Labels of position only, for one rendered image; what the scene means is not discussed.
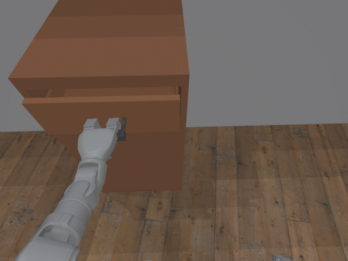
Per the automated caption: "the robot left hand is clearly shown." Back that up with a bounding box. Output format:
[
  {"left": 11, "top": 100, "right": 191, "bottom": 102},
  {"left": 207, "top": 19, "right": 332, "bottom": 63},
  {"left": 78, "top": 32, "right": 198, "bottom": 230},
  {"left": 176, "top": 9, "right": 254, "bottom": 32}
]
[{"left": 78, "top": 117, "right": 121, "bottom": 163}]

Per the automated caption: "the drawer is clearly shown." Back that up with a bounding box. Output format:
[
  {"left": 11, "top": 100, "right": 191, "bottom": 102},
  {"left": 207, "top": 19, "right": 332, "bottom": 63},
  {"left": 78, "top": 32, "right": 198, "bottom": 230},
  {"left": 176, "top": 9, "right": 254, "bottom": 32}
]
[{"left": 22, "top": 86, "right": 180, "bottom": 135}]

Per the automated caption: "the robot left upper arm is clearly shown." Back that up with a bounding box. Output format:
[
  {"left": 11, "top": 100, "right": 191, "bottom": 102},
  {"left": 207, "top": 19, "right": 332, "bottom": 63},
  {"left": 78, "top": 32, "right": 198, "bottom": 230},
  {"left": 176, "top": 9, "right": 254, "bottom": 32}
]
[{"left": 21, "top": 236, "right": 80, "bottom": 261}]

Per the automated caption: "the cabinet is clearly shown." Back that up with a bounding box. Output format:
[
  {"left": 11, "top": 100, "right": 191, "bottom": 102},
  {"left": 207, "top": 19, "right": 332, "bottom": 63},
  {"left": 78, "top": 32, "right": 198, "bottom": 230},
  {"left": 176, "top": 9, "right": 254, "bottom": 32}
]
[{"left": 8, "top": 0, "right": 190, "bottom": 192}]

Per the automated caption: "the robot left forearm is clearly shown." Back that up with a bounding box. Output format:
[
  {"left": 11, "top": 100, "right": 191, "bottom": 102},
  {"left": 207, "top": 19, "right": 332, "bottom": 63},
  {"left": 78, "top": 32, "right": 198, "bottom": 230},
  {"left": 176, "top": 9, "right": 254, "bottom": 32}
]
[{"left": 15, "top": 158, "right": 107, "bottom": 261}]

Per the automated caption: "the handle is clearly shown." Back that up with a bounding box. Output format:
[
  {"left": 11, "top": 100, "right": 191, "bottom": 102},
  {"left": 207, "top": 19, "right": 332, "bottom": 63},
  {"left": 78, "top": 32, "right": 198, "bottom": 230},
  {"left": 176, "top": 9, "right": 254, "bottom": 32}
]
[{"left": 90, "top": 117, "right": 126, "bottom": 141}]

